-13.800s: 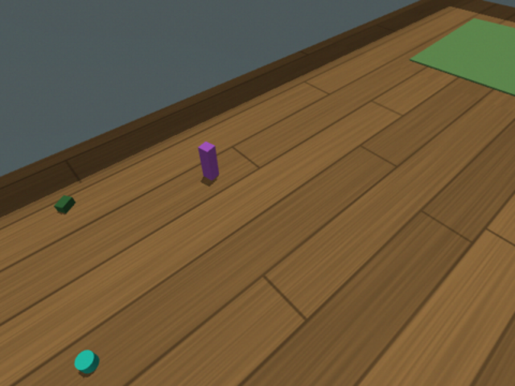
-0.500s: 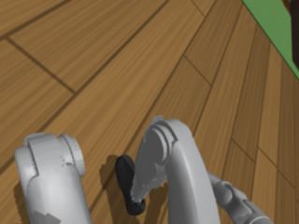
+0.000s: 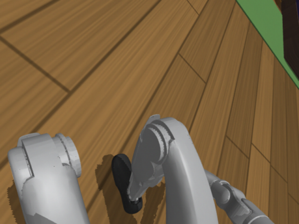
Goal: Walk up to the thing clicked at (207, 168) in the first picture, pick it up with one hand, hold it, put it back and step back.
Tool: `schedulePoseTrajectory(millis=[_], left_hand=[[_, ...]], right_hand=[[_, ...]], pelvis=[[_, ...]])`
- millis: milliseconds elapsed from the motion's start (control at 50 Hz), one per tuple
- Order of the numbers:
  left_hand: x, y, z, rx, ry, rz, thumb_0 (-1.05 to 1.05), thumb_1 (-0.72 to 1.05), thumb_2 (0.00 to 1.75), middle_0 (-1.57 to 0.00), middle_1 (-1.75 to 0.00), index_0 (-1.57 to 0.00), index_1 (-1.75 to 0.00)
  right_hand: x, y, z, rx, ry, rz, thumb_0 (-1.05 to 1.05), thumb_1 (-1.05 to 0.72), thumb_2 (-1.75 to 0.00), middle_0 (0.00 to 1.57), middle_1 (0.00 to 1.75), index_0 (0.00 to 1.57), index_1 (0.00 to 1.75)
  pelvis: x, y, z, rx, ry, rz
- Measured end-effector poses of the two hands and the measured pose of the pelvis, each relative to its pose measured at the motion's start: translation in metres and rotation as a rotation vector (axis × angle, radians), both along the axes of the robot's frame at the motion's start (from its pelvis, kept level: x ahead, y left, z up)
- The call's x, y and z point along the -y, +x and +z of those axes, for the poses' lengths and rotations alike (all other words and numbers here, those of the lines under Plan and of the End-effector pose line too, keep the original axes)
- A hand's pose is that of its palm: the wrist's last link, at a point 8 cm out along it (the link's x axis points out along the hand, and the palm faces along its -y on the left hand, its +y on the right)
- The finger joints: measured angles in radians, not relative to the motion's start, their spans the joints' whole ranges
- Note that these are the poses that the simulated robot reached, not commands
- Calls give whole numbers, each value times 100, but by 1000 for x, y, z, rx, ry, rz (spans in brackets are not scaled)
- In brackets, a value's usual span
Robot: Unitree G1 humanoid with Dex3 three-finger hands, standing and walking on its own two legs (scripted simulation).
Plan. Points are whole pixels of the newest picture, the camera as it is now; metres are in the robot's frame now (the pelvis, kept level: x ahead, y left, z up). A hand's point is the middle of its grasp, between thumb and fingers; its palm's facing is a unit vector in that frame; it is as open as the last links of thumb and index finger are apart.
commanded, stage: close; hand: left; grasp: from the side
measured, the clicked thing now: out of the picture +0.41 +0.34 -0.17
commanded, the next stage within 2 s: settle in 0.74 s
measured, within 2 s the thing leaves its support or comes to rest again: leaves its support in 1.16 s
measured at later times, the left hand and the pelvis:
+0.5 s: hand out of the picture +0.38 +0.34 -0.18, palm faces +0.55 -0.84 +0.00, open 10.2 cm; pelvis +0.00 +0.00 +0.00, yaw +0 degrees
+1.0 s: hand out of the picture +0.38 +0.34 -0.18, palm faces +0.55 -0.84 +0.00, open 10.6 cm; pelvis +0.00 +0.00 +0.00, yaw +0 degrees
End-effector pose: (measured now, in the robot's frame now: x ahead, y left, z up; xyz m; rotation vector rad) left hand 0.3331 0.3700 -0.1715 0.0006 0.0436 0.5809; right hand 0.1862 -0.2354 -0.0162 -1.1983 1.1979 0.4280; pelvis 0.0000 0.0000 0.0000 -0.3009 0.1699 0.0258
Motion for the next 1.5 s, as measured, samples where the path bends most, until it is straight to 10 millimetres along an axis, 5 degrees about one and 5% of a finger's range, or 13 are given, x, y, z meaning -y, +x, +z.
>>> schedulePoseTrajectory(millis=[400, 900, 1140, 1260, 1500], left_hand=[[-3, 1, -3, 20, -1, 8, -1, -12, 71, -67, -78, -64, -77], [-1, -6, -4, 26, 1, 5, -1, -37, 92, -72, -96, -71, -94], [-1, -13, -1, 14, -2, -21, -1, -49, 103, -72, -107, -72, -105], [-7, -21, 17, 38, 11, -8, -1, -53, 105, -73, -108, -73, -107], [-24, -29, 85, 64, 65, -38, -1, -55, 108, -73, -109, -73, -108]], right_hand=[[2, -6, 3, 0, -14, -12, 0, -87, -89, 21, 30, 21, 30], [-11, 19, 2, 19, 5, 42, 0, -87, -89, 21, 30, 21, 30], [-7, 11, 0, 6, 11, -4, 0, -89, -89, 21, 30, 21, 30], [-5, 8, -2, 1, 31, -50, 0, -89, -89, 21, 30, 21, 30], [-6, 26, -6, 91, 158, -162, 0, -89, -89, 21, 30, 21, 30]], pelvis=[[-1, -1, -2, 12, -7, -5], [-2, 2, -1, 0, -13, -1], [-1, 3, 0, -13, -9, 4], [0, 5, 6, -43, 0, 16], [3, 9, 19, -135, 29, 44]])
